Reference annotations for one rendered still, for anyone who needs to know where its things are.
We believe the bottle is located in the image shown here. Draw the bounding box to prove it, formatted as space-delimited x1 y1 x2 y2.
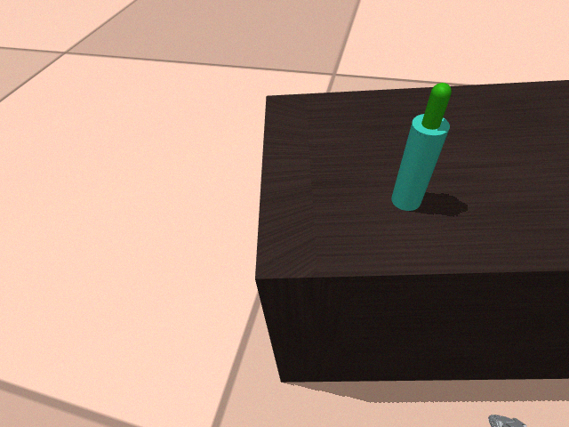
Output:
391 83 452 211

